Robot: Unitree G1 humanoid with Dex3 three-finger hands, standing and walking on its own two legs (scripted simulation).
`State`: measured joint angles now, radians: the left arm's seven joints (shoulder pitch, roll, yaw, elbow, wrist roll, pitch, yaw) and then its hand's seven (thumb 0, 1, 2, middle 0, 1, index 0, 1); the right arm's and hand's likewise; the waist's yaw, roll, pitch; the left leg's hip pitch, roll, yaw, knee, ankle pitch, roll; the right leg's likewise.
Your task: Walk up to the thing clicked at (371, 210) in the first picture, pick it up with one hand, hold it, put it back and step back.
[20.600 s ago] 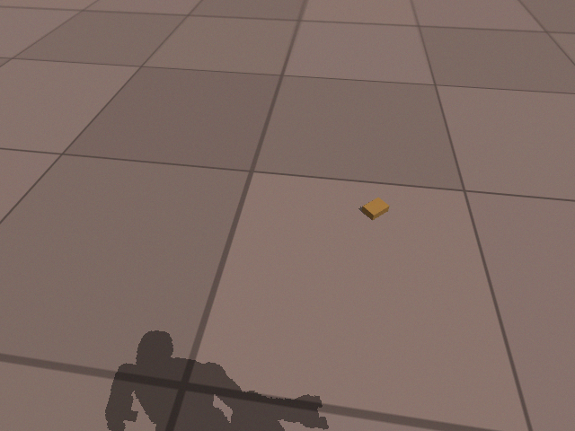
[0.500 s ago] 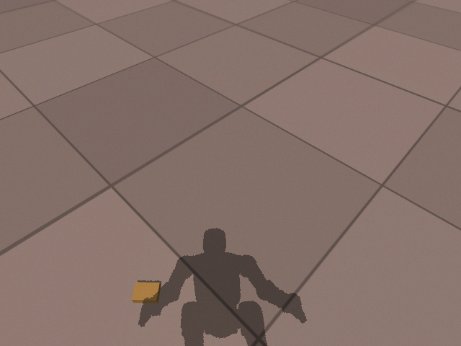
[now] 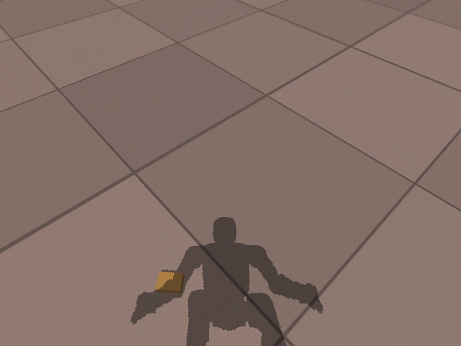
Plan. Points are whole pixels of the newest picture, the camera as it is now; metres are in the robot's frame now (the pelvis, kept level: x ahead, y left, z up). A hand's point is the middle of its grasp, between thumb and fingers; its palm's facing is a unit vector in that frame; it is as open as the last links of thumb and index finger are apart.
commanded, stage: walk up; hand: left
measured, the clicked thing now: (170, 282) +0.50 +0.26 -0.74
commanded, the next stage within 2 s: stand in 1.86 s
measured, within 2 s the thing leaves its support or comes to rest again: neither
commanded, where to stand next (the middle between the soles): +0.06 -0.02 m, yaw -3 degrees
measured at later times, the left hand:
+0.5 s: hand out of the picture +0.13 +0.26 -0.14, palm faces -0.08 -0.93 -0.37, open 7.4 cm
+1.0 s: hand out of the picture +0.12 +0.24 -0.13, palm faces -0.06 -0.94 -0.35, open 7.4 cm
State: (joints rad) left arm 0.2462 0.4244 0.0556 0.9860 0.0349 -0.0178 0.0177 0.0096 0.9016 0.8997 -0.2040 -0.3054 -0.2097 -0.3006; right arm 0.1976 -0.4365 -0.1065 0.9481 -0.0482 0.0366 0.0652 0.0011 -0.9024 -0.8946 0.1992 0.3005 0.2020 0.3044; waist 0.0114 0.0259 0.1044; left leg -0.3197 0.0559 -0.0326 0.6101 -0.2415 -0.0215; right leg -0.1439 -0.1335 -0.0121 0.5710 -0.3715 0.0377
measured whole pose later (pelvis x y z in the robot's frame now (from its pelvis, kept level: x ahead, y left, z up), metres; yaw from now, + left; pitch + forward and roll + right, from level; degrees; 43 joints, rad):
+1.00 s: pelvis +0.02 -0.01 +0.01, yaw -3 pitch -3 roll +0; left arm 0.12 0.35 0.02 1.03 0.00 0.01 -0.02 0.01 0.91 0.90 -0.20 -0.30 -0.21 -0.30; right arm 0.16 -0.38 -0.01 1.01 -0.01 -0.01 0.00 0.00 -0.90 -0.89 0.20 0.30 0.20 0.30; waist -0.01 0.02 0.08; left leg -0.18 0.03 -0.01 0.51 -0.28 -0.02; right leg -0.19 -0.02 0.02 0.51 -0.27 0.02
